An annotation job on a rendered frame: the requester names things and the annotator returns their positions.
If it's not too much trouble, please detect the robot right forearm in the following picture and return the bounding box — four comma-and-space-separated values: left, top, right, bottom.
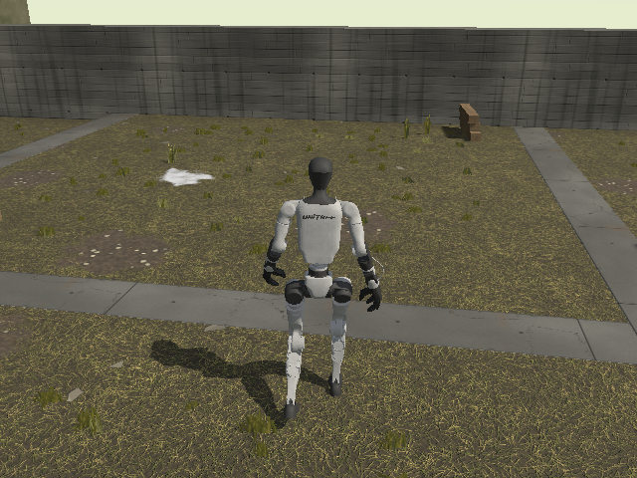
357, 242, 379, 289

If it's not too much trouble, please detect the robot left forearm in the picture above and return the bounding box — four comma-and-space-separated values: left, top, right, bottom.
264, 237, 282, 272

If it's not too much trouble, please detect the robot left shin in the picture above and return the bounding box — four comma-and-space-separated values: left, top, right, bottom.
286, 336, 302, 405

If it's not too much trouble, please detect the robot right thigh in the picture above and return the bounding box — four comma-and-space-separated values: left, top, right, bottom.
329, 277, 352, 338

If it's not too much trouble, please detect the robot left hand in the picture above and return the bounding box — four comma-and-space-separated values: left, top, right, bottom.
263, 268, 286, 286

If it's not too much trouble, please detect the robot right hand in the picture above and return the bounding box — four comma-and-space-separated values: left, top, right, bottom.
359, 285, 382, 312

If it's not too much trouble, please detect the right robot upper arm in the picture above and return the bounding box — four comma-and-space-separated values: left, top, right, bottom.
340, 200, 367, 258

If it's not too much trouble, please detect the left robot upper arm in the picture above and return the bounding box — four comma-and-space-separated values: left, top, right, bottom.
271, 199, 300, 253

